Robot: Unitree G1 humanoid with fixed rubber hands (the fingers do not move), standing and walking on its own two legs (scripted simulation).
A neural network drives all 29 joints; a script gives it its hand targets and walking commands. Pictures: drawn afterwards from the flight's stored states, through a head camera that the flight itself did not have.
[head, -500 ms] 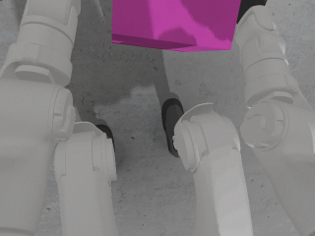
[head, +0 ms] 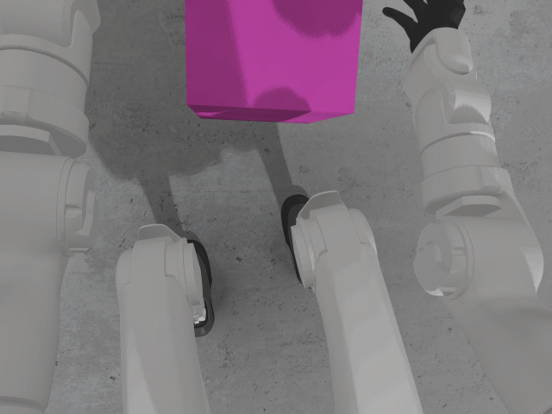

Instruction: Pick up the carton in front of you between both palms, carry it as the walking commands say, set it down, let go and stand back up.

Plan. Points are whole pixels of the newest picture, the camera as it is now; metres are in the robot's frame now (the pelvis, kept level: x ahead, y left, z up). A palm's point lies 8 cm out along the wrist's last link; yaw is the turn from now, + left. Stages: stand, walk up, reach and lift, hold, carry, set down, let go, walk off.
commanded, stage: set down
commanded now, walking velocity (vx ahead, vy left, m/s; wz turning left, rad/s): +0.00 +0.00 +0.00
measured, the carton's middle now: (264, 49) +0.54 -0.08 -0.30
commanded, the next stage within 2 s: let go in 0.70 s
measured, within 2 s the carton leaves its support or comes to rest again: neither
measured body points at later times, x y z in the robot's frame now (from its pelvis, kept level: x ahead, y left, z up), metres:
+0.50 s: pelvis +0.02 +0.00 +0.13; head +0.35 +0.00 +0.43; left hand +0.62 +0.13 +0.02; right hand +0.51 -0.25 +0.02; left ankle +0.08 +0.12 -0.39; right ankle +0.14 -0.13 -0.39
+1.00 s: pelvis +0.05 -0.01 +0.25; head +0.33 +0.00 +0.61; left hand +0.54 +0.16 +0.13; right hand +0.46 -0.24 +0.14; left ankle +0.08 +0.12 -0.39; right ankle +0.14 -0.13 -0.39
